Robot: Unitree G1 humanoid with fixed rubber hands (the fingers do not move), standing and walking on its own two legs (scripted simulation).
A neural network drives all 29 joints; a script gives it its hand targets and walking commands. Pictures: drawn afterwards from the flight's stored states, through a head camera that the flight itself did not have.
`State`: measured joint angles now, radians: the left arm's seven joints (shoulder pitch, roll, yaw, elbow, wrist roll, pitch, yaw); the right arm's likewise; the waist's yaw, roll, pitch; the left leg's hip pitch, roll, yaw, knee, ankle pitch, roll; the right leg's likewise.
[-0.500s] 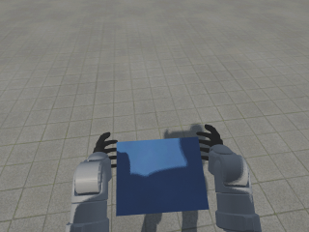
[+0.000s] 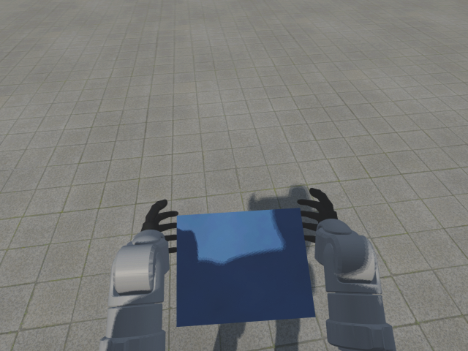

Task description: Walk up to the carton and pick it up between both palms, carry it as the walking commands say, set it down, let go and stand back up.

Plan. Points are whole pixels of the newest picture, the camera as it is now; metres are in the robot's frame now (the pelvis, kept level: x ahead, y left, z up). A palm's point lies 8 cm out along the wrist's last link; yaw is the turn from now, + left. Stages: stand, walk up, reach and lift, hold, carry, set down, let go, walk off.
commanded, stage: carry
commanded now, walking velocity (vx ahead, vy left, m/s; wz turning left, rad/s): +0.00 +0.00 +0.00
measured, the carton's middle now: (240, 264) +0.28 +0.00 -0.03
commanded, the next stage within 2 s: none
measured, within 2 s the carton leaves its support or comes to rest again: neither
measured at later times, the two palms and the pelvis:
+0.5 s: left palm (154, 241) +0.28 +0.14 +0.07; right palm (326, 230) +0.28 -0.15 +0.07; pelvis +0.00 +0.00 +0.00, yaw +0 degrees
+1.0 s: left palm (126, 243) +0.27 +0.18 +0.07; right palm (295, 226) +0.29 -0.09 +0.08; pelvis -0.01 +0.04 -0.01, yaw +0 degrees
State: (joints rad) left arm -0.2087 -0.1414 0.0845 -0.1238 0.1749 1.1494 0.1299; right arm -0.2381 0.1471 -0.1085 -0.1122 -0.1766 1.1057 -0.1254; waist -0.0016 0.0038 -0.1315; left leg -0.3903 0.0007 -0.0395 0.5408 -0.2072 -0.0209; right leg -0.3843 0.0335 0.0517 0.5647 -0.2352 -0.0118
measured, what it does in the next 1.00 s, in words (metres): stands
